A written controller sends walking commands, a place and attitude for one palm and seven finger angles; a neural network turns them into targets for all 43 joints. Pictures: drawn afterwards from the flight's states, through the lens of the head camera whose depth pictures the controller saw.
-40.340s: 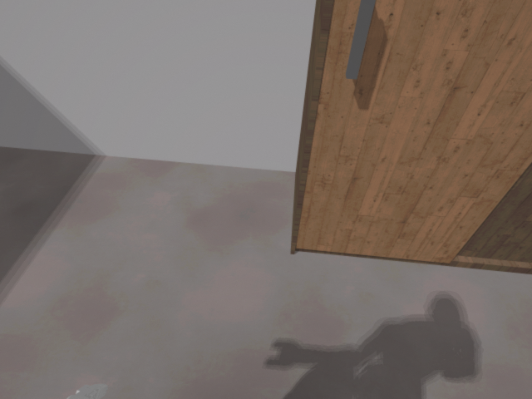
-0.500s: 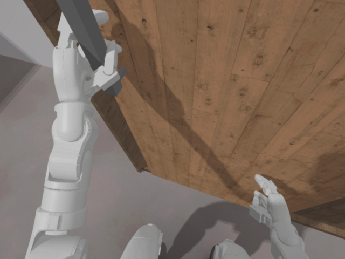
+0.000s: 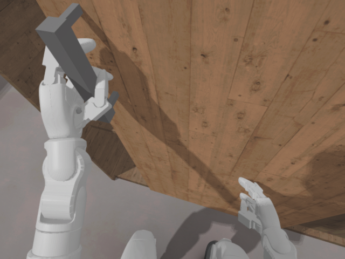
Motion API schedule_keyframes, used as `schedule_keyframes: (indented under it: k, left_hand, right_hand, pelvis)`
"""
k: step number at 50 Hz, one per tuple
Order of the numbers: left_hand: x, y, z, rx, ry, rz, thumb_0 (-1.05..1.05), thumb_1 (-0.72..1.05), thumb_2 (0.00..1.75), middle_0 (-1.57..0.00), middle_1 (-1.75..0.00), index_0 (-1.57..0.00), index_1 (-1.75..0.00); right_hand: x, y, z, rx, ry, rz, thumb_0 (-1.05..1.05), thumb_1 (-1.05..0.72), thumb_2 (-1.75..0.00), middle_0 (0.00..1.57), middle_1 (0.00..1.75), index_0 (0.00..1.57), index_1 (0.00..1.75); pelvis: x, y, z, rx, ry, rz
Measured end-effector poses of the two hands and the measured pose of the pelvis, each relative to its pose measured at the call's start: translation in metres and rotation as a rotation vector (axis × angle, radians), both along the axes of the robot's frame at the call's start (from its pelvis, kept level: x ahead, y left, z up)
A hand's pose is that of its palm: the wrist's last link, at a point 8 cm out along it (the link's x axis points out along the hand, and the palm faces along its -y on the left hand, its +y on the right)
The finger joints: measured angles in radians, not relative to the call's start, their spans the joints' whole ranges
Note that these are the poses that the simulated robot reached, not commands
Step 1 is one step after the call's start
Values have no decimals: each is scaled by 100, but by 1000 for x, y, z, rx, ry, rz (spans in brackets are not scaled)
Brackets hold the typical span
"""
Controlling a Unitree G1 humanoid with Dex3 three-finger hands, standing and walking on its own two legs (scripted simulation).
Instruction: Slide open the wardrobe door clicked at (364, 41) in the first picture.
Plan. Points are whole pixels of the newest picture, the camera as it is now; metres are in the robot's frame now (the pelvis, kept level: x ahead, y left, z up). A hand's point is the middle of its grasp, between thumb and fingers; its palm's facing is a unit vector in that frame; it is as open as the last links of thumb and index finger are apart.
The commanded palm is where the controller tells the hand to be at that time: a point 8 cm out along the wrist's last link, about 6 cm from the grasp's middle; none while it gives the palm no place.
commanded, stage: step sideways, sliding the door along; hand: left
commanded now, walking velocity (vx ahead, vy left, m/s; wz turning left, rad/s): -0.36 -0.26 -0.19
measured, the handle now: (92, 72) +0.35 +0.19 +0.22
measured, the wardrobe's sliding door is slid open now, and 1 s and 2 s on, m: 0.24 0.46 0.46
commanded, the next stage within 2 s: stop walking and hold the door there in 0.84 s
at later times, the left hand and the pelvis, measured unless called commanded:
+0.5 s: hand (226, 133) +0.28 -0.02 +0.21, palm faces -0.08 -1.00 -0.03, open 7.2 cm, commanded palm +0.26 -0.02 +0.20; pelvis -0.08 -0.10 +0.02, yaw -9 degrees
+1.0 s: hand (249, 134) +0.28 -0.05 +0.21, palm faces +0.13 -0.99 -0.07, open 6.8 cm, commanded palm +0.26 -0.02 +0.18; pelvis -0.13 -0.21 +0.02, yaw -5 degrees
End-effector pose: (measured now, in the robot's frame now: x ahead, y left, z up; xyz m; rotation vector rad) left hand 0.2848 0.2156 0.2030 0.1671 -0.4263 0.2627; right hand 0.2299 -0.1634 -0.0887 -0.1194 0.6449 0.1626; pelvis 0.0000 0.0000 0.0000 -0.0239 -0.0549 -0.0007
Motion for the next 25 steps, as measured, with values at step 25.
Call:
schedule_keyframes:
  k: [25]
  left_hand:
    - [-19,-184,1,-79,24,-372,3,68,76,-38,-140,-13,-128]
  right_hand:
    - [-152,-143,16,-73,171,-260,1,-90,-90,20,30,20,30]
  pelvis:
    - [-78,-96,19,-58,44,-156]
